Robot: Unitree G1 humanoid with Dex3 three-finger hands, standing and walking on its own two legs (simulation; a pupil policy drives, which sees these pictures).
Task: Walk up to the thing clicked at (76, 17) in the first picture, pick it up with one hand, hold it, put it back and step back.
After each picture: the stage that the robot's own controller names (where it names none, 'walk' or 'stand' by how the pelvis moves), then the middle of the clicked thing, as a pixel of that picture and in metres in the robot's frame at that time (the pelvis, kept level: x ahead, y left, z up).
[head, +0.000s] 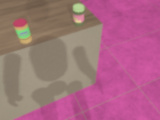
stand; (78, 15) +0.85 +0.05 -0.03
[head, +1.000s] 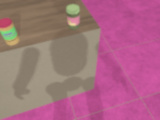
rise first; (73, 17) +0.75 +0.09 -0.01
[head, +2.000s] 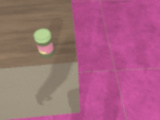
rise first; (44, 44) +0.52 +0.22 -0.02
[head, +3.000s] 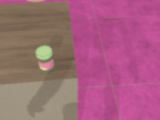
stand; (45, 60) +0.50 +0.19 -0.03
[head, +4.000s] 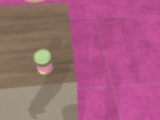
stand; (44, 64) +0.48 +0.19 -0.04
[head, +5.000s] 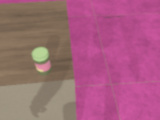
stand; (42, 61) +0.49 +0.20 -0.04
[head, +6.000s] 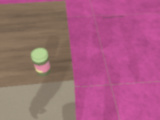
stand; (41, 62) +0.48 +0.20 -0.04
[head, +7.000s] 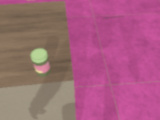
rise first; (41, 63) +0.48 +0.20 -0.04
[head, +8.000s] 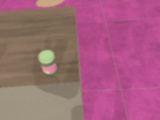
rise first; (48, 64) +0.49 +0.21 -0.03
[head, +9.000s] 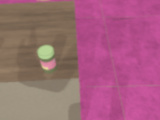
go down; (47, 59) +0.50 +0.20 -0.03
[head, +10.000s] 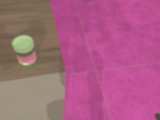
go down; (26, 53) +0.47 +0.19 +0.01
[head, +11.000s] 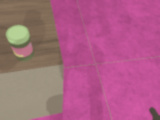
close in; (21, 44) +0.48 +0.20 +0.03
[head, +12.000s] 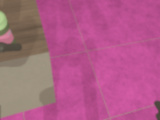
close; out of the picture +0.50 +0.22 +0.06
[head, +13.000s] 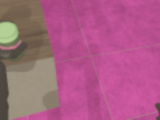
lift; (10, 43) +0.47 +0.20 +0.05
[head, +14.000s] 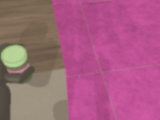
lift; (18, 65) +0.38 +0.20 +0.08
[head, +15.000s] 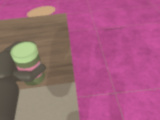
hold; (29, 64) +0.33 +0.17 +0.18
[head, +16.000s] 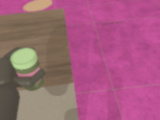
hold; (29, 70) +0.33 +0.18 +0.14
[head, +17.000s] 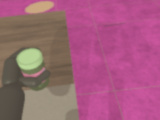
crouch; (34, 70) +0.33 +0.16 +0.14
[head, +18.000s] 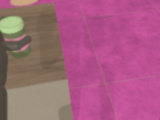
crouch; (16, 38) +0.44 +0.21 +0.17
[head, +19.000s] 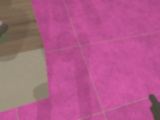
lower; out of the picture +0.52 +0.22 +0.05
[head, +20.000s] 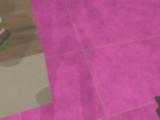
lower; out of the picture +0.50 +0.22 +0.06
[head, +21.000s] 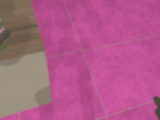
lower; out of the picture +0.50 +0.22 +0.06
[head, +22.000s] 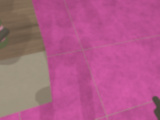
lower; out of the picture +0.51 +0.23 +0.06
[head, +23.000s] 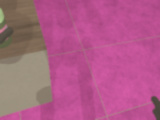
loosen; out of the picture +0.51 +0.22 +0.06
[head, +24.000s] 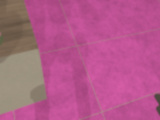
withdraw; out of the picture +0.50 +0.22 +0.06
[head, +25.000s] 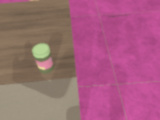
sink last; (43, 59) +0.48 +0.20 +0.01
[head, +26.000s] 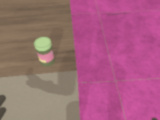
stand; (45, 52) +0.51 +0.20 +0.01
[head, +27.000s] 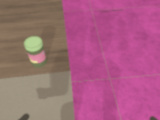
stand; (36, 52) +0.49 +0.21 +0.02
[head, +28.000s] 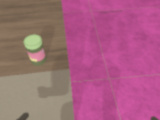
stand; (35, 50) +0.50 +0.22 +0.03
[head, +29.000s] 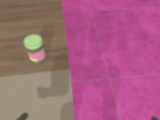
stand; (36, 50) +0.50 +0.21 +0.03
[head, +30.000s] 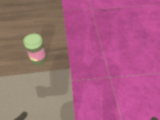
stand; (35, 50) +0.50 +0.21 +0.03
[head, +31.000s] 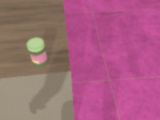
stand; (38, 53) +0.50 +0.21 +0.01
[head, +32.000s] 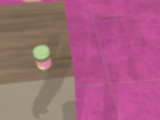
walk; (43, 59) +0.50 +0.20 -0.03
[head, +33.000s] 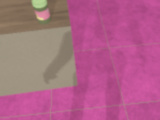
walk; (42, 10) +0.72 +0.23 +0.00
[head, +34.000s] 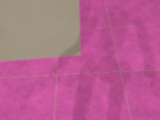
walk; out of the picture +1.05 +0.19 -0.01
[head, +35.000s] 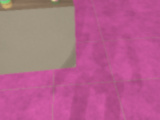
stand; out of the picture +1.08 +0.23 -0.03
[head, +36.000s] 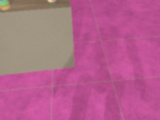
stand; out of the picture +1.10 +0.24 -0.04
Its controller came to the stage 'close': yes
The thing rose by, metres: 0.21
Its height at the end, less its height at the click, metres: +0.00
